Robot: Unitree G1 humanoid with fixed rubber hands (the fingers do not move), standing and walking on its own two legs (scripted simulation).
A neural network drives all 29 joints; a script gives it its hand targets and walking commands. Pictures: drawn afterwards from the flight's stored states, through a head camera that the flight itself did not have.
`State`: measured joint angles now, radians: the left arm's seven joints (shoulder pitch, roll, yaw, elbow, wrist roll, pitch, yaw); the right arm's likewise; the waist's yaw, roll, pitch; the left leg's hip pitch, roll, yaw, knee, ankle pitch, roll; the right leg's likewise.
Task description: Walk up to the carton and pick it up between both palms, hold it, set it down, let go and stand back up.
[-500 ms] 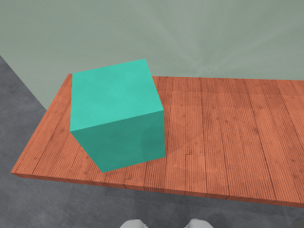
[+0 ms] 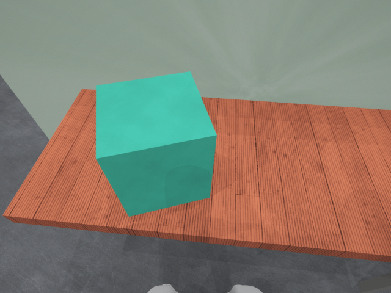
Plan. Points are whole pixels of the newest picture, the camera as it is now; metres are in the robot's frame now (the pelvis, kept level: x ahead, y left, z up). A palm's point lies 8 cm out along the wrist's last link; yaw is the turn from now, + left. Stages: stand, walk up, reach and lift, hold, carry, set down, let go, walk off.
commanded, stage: walk up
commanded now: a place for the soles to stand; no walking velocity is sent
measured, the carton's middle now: (158, 147) +0.43 +0.10 +0.02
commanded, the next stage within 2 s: none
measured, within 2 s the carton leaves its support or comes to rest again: neither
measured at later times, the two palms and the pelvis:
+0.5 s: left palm out of the picture +0.05 +0.31 -0.10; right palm out of the picture +0.05 -0.31 -0.11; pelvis -0.01 +0.00 +0.00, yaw +0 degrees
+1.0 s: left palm out of the picture +0.03 +0.40 -0.07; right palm out of the picture +0.08 -0.26 -0.12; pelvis -0.02 +0.06 +0.00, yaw +3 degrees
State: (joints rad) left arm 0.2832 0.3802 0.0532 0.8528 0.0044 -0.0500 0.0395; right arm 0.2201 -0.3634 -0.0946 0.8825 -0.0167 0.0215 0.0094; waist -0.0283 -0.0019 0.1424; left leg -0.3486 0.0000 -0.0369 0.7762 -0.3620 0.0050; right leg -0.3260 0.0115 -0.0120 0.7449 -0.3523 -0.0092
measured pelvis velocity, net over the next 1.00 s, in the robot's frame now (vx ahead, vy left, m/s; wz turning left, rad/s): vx -0.02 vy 0.06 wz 0.06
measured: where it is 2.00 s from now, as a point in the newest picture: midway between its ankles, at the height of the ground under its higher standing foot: outside the picture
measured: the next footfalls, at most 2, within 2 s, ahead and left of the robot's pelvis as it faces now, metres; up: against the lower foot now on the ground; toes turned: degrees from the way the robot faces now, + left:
left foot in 1.12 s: +0.03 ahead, +0.23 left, +0.00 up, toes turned +5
right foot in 1.46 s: +0.01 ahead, +0.08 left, +0.00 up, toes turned +4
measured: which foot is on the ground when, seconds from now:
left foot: down 0.00-0.76, up 0.78-1.00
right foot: down 0.00-1.00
